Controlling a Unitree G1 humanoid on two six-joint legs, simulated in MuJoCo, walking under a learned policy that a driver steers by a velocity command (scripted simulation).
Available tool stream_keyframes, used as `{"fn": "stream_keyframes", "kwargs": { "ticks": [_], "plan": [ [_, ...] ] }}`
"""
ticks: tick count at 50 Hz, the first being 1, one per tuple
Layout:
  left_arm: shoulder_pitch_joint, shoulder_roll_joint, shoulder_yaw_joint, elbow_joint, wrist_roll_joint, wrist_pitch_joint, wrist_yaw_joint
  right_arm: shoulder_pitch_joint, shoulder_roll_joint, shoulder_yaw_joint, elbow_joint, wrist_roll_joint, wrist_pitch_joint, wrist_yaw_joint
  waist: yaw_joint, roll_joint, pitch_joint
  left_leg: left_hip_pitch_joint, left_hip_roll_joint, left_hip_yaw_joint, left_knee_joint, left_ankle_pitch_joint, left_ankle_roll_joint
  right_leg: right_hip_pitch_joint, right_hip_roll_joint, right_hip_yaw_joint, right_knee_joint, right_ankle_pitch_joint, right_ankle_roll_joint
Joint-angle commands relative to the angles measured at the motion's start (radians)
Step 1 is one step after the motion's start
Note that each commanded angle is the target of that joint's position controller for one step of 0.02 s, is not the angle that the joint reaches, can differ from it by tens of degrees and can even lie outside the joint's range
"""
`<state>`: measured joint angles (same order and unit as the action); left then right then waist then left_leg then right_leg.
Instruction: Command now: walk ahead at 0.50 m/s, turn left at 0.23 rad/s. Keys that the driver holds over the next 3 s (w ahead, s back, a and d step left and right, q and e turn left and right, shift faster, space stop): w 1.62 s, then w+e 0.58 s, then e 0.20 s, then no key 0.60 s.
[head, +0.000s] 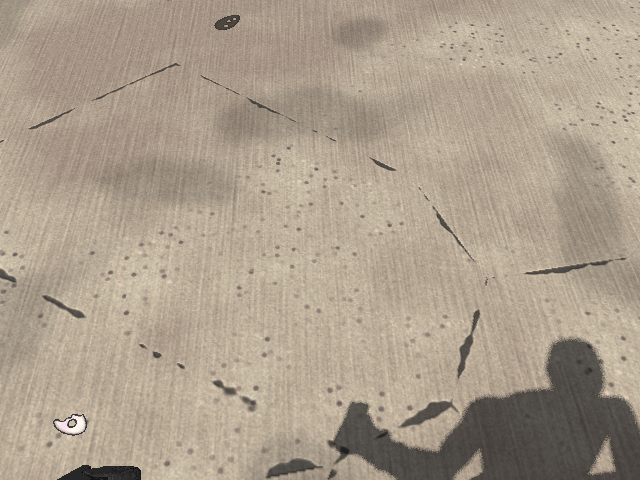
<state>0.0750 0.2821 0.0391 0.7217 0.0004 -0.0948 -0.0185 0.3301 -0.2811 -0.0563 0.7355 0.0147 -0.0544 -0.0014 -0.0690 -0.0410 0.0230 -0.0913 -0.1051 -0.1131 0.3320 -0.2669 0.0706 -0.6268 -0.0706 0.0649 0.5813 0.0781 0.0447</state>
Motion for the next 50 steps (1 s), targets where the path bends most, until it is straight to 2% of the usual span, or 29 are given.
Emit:
{"fn": "stream_keyframes", "kwargs": {
  "ticks": [1,4,5,6,7,8,9,10,11,12,14,16,22,26,29,30,31,32,33,34,35,36,37,39,41,42,44,47,50],
  "plan": [
    [-0.119,0.094,0.023,-0.099,-0.005,-0.026,-0.013,0.059,-0.165,-0.045,-0.019,0.003,-0.005,-0.006,-0.019,0.125,0.009,0.002,0.288,-0.166,-0.051,0.242,0.14,0.058,0.026,-0.016,-0.068,-0.014,-0.033],
    [-0.046,0.118,0.035,-0.089,-0.004,-0.034,-0.016,0.044,-0.172,-0.049,-0.009,0.001,0.007,-0.01,0.032,0.152,-0.004,0.072,0.307,-0.187,0.036,0.427,0.112,0.143,0.05,-0.045,-0.11,-0.134,-0.083],
    [0.055,0.142,0.051,-0.06,0.0,-0.036,-0.011,0.03,-0.158,-0.044,-0.014,-0.001,0.011,-0.01,0.085,0.138,-0.066,0.064,0.26,-0.151,0.149,0.572,0.09,0.29,0.07,-0.068,-0.138,-0.117,-0.112],
    [0.206,0.186,0.065,-0.035,0.012,-0.038,-0.006,0.02,-0.124,-0.027,-0.031,-0.011,0.011,-0.01,0.153,0.098,-0.202,-0.04,0.206,-0.103,0.368,0.524,0.057,0.546,-0.031,0.025,-0.093,-0.074,-0.172],
    [0.338,0.273,0.091,-0.009,0.021,-0.03,-0.003,0.142,-0.058,-0.005,-0.042,-0.001,-0.003,-0.009,0.147,-0.126,-0.364,-0.395,0.057,-0.002,0.741,0.189,-0.026,0.94,-0.243,0.406,-0.112,-0.214,-0.328],
    [0.382,0.215,0.079,0.019,-0.007,-0.023,-0.013,0.142,-0.073,-0.001,-0.039,0.003,-0.016,-0.007,0.16,-0.241,-0.377,-0.593,0.019,-0.039,0.901,-0.305,-0.043,1.002,-0.317,0.679,-0.258,-0.433,-0.369],
    [0.326,0.155,0.059,0.011,-0.02,-0.018,-0.01,0.049,-0.149,-0.021,-0.051,0.018,-0.021,-0.002,0.171,-0.128,-0.219,-0.688,0.081,-0.061,0.973,-0.256,-0.036,0.892,-0.295,0.594,-0.285,-0.561,-0.322],
    [0.259,0.134,0.049,-0.003,-0.01,-0.009,-0.006,-0.031,-0.151,-0.02,-0.07,0.016,-0.024,0.0,0.156,-0.05,-0.124,-0.691,0.131,-0.015,0.954,-0.171,-0.032,0.76,-0.257,0.471,-0.303,-0.522,-0.288],
    [0.211,0.112,0.039,-0.005,0.0,-0.004,-0.007,-0.08,-0.139,-0.02,-0.082,0.0,-0.025,0.001,0.133,-0.004,-0.041,-0.673,0.164,0.011,0.883,-0.108,-0.034,0.631,-0.211,0.378,-0.34,-0.431,-0.275],
    [0.184,0.098,0.032,-0.008,0.009,-0.007,-0.006,-0.073,-0.129,-0.024,-0.081,-0.007,-0.023,0.001,0.102,-0.033,-0.023,-0.623,0.196,0.011,0.829,-0.061,-0.038,0.554,-0.188,0.327,-0.362,-0.341,-0.271],
    [0.17,0.093,0.03,-0.001,0.006,-0.013,-0.008,-0.033,-0.095,-0.02,-0.065,-0.005,-0.014,0.003,0.072,-0.059,-0.028,-0.555,0.213,0.029,0.769,-0.028,-0.053,0.487,-0.15,0.239,-0.398,-0.216,-0.273],
    [0.178,0.126,0.038,0.014,-0.001,-0.017,-0.004,-0.056,-0.07,-0.012,-0.075,-0.01,-0.008,0.0,0.067,-0.054,-0.014,-0.572,0.224,0.047,0.691,0.022,-0.073,0.462,-0.152,0.18,-0.428,-0.11,-0.293],
    [0.26,0.157,0.045,0.065,-0.018,-0.001,0.01,-0.256,-0.032,0.005,-0.117,-0.008,-0.027,0.014,0.136,-0.014,0.008,-0.517,0.19,0.097,0.316,0.336,-0.086,0.494,-0.095,0.023,-0.437,-0.002,-0.243],
    [0.326,0.165,0.047,0.108,-0.024,0.019,0.013,-0.355,-0.042,0.003,-0.153,0.003,-0.036,0.034,0.161,-0.021,0.038,-0.532,0.167,0.096,0.214,0.327,-0.062,0.605,-0.148,0.045,-0.4,-0.003,-0.234],
    [0.322,0.186,0.055,0.123,-0.025,0.036,0.021,-0.338,-0.07,-0.007,-0.159,0.001,-0.042,0.045,0.124,-0.038,0.02,-0.477,0.146,0.104,0.168,0.219,-0.022,0.688,-0.181,0.053,-0.319,0.14,-0.208],
    [0.304,0.196,0.058,0.122,-0.026,0.041,0.024,-0.275,-0.091,-0.018,-0.144,-0.003,-0.043,0.043,0.081,-0.046,-0.02,-0.374,0.118,0.13,0.149,0.199,-0.003,0.69,-0.168,0.035,-0.243,0.293,-0.194],
    [0.291,0.186,0.053,0.119,-0.024,0.045,0.026,-0.14,-0.13,-0.04,-0.103,-0.007,-0.042,0.036,0.011,-0.032,-0.106,-0.177,0.097,0.152,0.128,0.223,0.027,0.652,-0.124,-0.003,-0.089,0.402,-0.17],
    [0.284,0.147,0.034,0.097,-0.006,0.043,0.029,0.037,-0.189,-0.06,-0.065,-0.017,-0.038,0.025,-0.061,0.021,-0.248,0.125,0.218,0.032,0.182,0.272,0.085,0.479,-0.076,-0.038,0.166,0.24,-0.136],
    [0.416,0.027,-0.005,0.078,0.002,0.021,0.019,0.119,-0.288,-0.082,-0.046,-0.021,-0.032,0.023,-0.02,0.271,-0.398,0.524,0.472,-0.419,0.144,0.128,0.255,0.054,0.095,-0.074,0.563,-0.329,-0.061],
    [0.382,0.086,0.007,0.098,-0.013,0.0,0.011,0.152,-0.201,-0.061,-0.037,-0.008,-0.027,0.023,-0.055,0.266,-0.443,0.533,0.499,-0.619,0.012,-0.035,0.268,-0.079,0.106,0.055,0.684,-0.659,-0.067],
    [0.275,0.16,0.029,0.063,-0.041,-0.011,0.005,0.073,-0.161,-0.043,-0.043,-0.006,-0.026,0.021,-0.047,0.199,-0.262,0.395,0.459,-0.479,-0.019,-0.089,0.214,-0.159,0.046,0.049,0.723,-0.599,-0.08],
    [0.206,0.155,0.027,0.045,-0.04,-0.014,0.007,-0.005,-0.141,-0.034,-0.052,-0.008,-0.025,0.019,-0.019,0.133,-0.157,0.239,0.419,-0.36,-0.046,-0.032,0.186,-0.147,-0.003,0.015,0.681,-0.505,-0.082],
    [0.179,0.142,0.029,0.041,-0.022,-0.01,0.009,-0.058,-0.114,-0.025,-0.054,-0.016,-0.025,0.023,0.012,0.091,-0.079,0.101,0.383,-0.279,-0.087,0.043,0.176,-0.113,-0.031,0.001,0.621,-0.443,-0.075],
    [0.23,0.112,0.029,0.056,-0.013,0.009,0.011,-0.106,-0.092,-0.019,-0.053,-0.023,-0.036,0.028,0.073,0.135,-0.052,-0.041,0.338,-0.182,-0.141,0.18,0.173,0.005,-0.067,0.009,0.549,-0.381,-0.058],
    [0.235,0.083,0.026,0.065,-0.009,0.03,0.018,-0.109,-0.095,-0.022,-0.035,-0.018,-0.048,0.028,0.091,0.111,-0.041,-0.098,0.312,-0.108,-0.185,0.211,0.174,0.02,-0.07,-0.004,0.507,-0.329,-0.044],
    [0.211,0.072,0.022,0.05,-0.007,0.034,0.019,-0.102,-0.126,-0.029,-0.023,-0.018,-0.052,0.025,0.095,0.136,-0.023,-0.117,0.332,-0.094,-0.199,0.253,0.191,-0.002,-0.075,-0.005,0.454,-0.293,-0.03],
    [0.136,0.071,0.019,0.03,0.001,0.03,0.017,-0.075,-0.128,-0.031,-0.001,-0.014,-0.051,0.018,0.074,0.1,0.005,-0.099,0.309,-0.031,-0.208,0.301,0.178,-0.032,-0.078,-0.007,0.321,-0.177,-0.017],
    [0.026,0.047,0.01,0.007,-0.003,0.017,0.006,-0.034,-0.15,-0.034,0.026,-0.008,-0.043,0.008,0.035,0.091,0.018,-0.091,0.28,0.033,-0.212,0.296,0.142,0.01,-0.047,-0.035,0.119,-0.011,-0.022],
    [-0.064,0.049,0.007,-0.021,-0.012,0.011,-0.007,0.031,-0.168,-0.039,0.065,0.002,-0.034,0.005,-0.001,0.09,0.033,-0.027,0.303,0.034,-0.198,0.255,0.134,0.028,-0.021,-0.046,0.015,0.031,-0.031]
  ]
}}
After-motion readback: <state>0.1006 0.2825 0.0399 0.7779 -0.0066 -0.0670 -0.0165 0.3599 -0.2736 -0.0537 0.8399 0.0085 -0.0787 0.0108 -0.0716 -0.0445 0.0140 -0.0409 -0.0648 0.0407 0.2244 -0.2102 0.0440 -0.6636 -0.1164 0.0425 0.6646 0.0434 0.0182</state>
